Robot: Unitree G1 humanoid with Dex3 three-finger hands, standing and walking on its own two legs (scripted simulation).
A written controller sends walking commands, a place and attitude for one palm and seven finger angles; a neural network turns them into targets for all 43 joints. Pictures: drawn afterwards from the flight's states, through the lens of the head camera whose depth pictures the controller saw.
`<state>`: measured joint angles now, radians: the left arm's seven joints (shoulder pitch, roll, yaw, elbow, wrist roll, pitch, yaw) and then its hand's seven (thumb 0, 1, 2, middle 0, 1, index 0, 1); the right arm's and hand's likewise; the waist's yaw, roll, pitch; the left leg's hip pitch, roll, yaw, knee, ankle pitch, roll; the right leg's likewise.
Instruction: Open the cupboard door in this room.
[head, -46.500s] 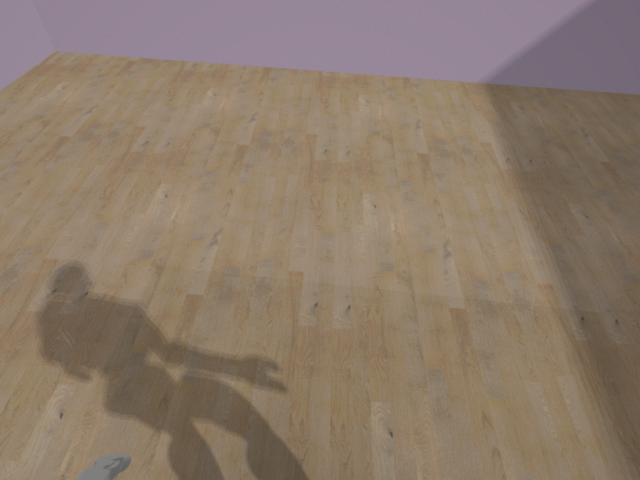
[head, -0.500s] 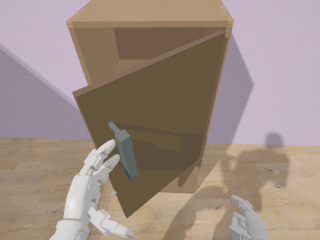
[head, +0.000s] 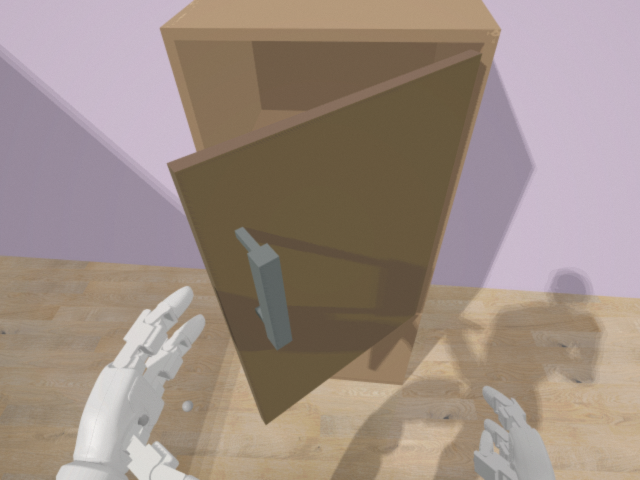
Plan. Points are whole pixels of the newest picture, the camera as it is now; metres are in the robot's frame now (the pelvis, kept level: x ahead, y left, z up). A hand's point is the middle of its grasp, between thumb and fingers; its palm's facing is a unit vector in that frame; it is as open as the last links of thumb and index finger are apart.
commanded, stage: draw the hand back to the body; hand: left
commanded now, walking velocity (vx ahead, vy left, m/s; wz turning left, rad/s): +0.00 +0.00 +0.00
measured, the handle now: (263, 290) +0.30 +0.10 +0.12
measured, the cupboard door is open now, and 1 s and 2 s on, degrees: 43 43 43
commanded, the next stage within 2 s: step back with the hand held close in 1.54 s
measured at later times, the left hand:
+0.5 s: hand (120, 389) +0.17 +0.20 +0.14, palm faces +0.02 -0.99 -0.11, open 16.1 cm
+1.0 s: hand (72, 313) +0.22 +0.26 +0.17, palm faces +0.35 -0.86 -0.38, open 11.0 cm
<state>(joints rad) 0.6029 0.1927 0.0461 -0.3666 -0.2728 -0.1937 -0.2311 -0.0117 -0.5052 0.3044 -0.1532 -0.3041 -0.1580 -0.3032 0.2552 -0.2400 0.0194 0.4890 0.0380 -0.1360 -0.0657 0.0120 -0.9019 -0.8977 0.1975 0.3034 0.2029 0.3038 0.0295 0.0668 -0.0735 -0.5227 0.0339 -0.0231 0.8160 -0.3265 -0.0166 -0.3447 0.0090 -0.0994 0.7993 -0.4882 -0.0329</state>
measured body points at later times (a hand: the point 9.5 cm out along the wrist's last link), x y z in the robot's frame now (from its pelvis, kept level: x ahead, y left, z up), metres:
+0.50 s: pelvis -0.01 +0.02 +0.01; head -0.03 +0.01 +0.46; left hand +0.16 +0.25 +0.15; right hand +0.19 -0.19 -0.04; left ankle +0.06 +0.13 -0.70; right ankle -0.04 -0.09 -0.70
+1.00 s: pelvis +0.03 +0.02 +0.04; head +0.01 +0.01 +0.49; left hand +0.20 +0.30 +0.19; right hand +0.21 -0.20 -0.04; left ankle +0.06 +0.13 -0.70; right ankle -0.04 -0.09 -0.70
